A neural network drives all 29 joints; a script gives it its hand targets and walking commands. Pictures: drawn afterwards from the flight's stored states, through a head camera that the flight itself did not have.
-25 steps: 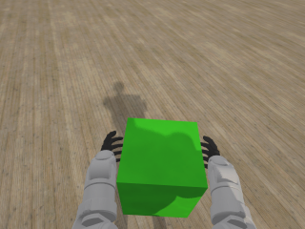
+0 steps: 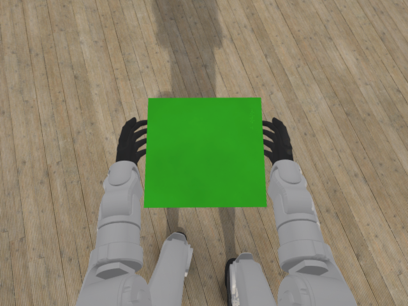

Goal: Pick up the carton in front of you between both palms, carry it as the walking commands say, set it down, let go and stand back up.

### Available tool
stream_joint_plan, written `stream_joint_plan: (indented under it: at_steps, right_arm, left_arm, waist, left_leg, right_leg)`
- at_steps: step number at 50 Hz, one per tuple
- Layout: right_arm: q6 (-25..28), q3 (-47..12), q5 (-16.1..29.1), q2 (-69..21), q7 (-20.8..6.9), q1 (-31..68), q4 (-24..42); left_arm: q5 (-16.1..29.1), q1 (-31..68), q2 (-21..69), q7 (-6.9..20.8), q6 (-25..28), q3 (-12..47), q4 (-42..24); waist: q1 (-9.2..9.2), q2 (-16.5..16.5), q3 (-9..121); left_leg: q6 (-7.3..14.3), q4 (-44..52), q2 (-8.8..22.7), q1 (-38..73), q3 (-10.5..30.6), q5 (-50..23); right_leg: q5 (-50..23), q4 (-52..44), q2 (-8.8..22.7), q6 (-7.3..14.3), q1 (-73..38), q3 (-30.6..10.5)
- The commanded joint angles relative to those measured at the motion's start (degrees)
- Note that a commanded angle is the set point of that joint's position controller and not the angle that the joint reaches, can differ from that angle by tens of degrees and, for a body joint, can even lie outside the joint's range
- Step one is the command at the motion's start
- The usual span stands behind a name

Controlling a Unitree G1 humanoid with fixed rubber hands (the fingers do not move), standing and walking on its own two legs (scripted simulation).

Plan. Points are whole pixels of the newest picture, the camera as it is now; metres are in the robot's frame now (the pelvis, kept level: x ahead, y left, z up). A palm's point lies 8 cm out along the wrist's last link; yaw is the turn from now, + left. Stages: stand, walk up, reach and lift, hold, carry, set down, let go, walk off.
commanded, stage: set down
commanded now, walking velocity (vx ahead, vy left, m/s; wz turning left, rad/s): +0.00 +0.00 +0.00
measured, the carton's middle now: (204, 161) +0.41 +0.07 -0.15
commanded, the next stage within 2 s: none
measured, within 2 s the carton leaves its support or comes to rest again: neither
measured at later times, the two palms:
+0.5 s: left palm (136, 165) +0.39 +0.25 -0.22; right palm (252, 154) +0.47 -0.04 -0.22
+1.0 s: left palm (142, 173) +0.40 +0.27 -0.37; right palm (234, 154) +0.51 -0.01 -0.37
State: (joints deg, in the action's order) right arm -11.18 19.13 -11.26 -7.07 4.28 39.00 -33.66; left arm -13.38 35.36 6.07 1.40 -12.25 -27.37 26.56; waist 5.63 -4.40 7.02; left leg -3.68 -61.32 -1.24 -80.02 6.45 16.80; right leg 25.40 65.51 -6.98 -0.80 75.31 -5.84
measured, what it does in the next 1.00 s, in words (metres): lowers itself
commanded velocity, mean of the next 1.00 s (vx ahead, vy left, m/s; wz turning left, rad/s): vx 0.00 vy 0.00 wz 0.00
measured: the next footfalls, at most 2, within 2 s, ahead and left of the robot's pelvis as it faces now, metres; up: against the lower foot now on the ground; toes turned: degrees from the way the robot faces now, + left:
none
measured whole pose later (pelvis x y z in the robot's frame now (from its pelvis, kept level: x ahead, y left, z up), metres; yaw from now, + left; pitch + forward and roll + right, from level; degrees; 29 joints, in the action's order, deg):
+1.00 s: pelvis -0.06 +0.00 -0.23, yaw -2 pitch +47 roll +0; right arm -14.5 9.9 -7.0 10.2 6.1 83.7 -60.8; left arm -11.7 66.7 -0.4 -3.4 -16.4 -37.4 36.0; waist 11.4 -5.0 -5.4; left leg -7.1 -106.3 -4.8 -129.7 7.3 23.4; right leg 34.0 112.4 -12.5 -3.9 125.4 -4.4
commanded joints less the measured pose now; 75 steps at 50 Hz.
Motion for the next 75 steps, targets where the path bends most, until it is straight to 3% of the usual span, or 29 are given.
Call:
stream_joint_plan:
  at_steps: [1,10,24,39,54,60,75]
  right_arm:
    - [-0.4,-31.1,3.6,-53.4,-12.3,30.6,-3.1]
    - [-0.2,-24.2,2.1,-48.5,-11.8,37.7,-9.6]
    - [0.4,-25.2,6.4,-42.9,-10.9,51.8,-12.9]
    - [-1.0,-20.7,7.0,-35.8,-9.4,64.5,-21.5]
    - [-1.0,-26.7,12.2,-29.9,-8.1,75.0,-23.1]
    - [-0.3,-30.8,14.1,-31.8,-7.7,76.5,-20.7]
    - [1.6,-26.4,11.8,-25.8,-8.3,72.2,-27.6]
  left_arm:
    - [4.0,30.0,47.4,13.9,-1.6,32.2,4.9]
    - [3.3,35.8,46.2,12.3,-2.3,26.6,9.4]
    - [6.3,49.4,43.5,7.5,-2.2,26.8,6.3]
    - [6.5,63.1,36.6,7.2,-3.4,19.8,7.6]
    - [9.8,73.0,27.8,8.0,-1.9,15.0,8.6]
    - [11.2,73.5,25.7,8.9,-0.8,13.5,8.5]
    - [7.3,69.8,20.2,9.1,1.0,8.4,14.4]
  waist:
    - [3.57,-0.5,47.8]
    - [3.44,0.2,50.3]
    - [6.23,0.9,59.7]
    - [9.13,-0.9,56.5]
    - [14.82,-7.0,56.0]
    - [17.12,-13.0,54.6]
    - [15.24,-10.1,41.0]
  left_leg:
    - [1.9,-3.2,-6.2,31.1,-9.2,-16.2]
    - [1.1,-10.8,-6.3,21.2,-9.3,-15.4]
    - [-1.0,-22.9,-6.7,17.4,-10.5,-13.0]
    - [-1.5,-33.7,-5.7,5.5,-12.5,-8.1]
    - [-1.6,-44.1,-3.3,-6.4,-14.5,-12.3]
    - [-1.0,-46.4,-2.8,-10.4,-13.8,-17.2]
    - [-0.2,-48.0,-2.3,-17.4,-13.0,-13.2]
  right_leg:
    - [-13.9,-6.1,-2.8,-2.8,-10.5,4.1]
    - [-10.1,3.0,-4.3,-1.7,3.0,5.9]
    - [-2.8,17.8,-6.9,-0.9,18.2,9.0]
    - [2.6,29.1,-6.9,-0.2,27.4,9.7]
    - [-3.0,39.4,-5.6,-0.6,24.8,8.7]
    - [-10.5,42.4,-4.7,-1.2,23.1,7.9]
    - [-7.0,42.8,-4.3,-0.3,33.1,6.0]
